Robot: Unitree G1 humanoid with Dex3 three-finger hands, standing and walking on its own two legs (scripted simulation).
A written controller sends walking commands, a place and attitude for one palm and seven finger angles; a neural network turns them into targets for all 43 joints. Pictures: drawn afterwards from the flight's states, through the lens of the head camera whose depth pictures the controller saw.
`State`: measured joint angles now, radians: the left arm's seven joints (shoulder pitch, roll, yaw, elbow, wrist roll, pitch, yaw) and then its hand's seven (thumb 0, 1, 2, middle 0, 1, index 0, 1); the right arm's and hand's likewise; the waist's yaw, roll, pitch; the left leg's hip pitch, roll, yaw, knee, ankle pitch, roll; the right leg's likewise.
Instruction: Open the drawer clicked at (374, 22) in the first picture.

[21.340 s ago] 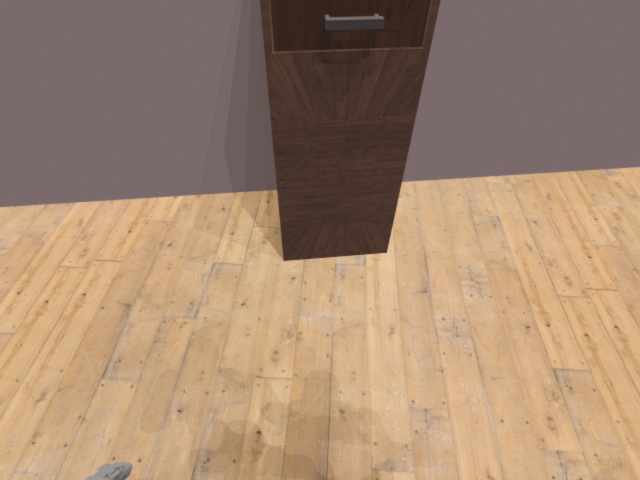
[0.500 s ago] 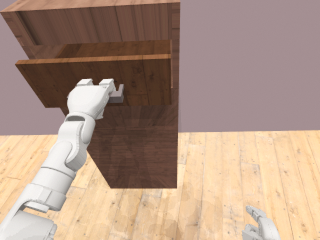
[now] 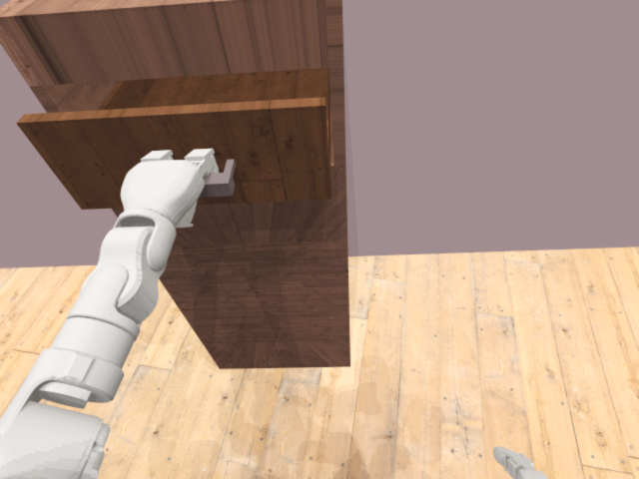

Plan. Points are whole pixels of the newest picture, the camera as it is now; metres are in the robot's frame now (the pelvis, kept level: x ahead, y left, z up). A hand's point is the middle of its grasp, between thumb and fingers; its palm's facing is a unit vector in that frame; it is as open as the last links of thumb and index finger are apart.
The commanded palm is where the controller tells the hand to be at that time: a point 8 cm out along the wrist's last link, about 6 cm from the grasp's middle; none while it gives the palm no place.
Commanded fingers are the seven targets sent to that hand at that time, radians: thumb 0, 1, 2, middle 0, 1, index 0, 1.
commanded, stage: pull the drawer open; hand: left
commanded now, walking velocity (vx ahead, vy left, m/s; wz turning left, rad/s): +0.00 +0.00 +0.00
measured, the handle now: (182, 177) +0.45 +0.21 +0.15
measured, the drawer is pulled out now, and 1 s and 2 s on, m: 0.09 0.28 0.30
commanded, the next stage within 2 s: open the thumb to release the handle in 1.32 s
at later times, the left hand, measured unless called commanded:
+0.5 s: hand (165, 276) +0.31 +0.20 +0.13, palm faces +0.11 -0.13 -0.98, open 5.5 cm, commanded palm +0.25 +0.21 +0.18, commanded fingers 0.00 0.90 0.90 -0.40 -1.35 -0.40 -1.35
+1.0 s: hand (139, 359) +0.21 +0.19 +0.13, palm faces +0.12 -0.14 -0.98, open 5.6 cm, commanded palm +0.15 +0.19 +0.18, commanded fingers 0.00 0.90 0.90 -0.40 -1.35 -0.40 -1.35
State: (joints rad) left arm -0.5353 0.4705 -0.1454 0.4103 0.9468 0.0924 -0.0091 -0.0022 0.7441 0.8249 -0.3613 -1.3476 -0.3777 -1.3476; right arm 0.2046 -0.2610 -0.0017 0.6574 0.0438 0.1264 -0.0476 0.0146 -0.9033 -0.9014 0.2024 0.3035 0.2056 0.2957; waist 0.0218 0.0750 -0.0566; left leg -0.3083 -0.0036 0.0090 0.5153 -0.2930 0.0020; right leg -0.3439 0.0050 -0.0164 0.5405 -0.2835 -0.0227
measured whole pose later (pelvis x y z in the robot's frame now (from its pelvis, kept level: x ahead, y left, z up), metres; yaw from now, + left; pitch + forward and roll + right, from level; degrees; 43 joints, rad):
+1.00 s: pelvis +0.01 +0.00 +0.00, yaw -1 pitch +1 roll +0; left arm 0.46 0.45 -0.08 -0.57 0.89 0.19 0.07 0.03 0.73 0.78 -0.29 -1.35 -0.41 -1.34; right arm 0.09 -0.27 0.04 0.57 0.02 0.14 0.06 0.02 -0.90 -0.90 0.20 0.30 0.20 0.30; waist 0.09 0.13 -0.06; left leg -0.21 0.02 0.03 0.52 -0.32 -0.01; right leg -0.25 0.03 0.00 0.53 -0.30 -0.02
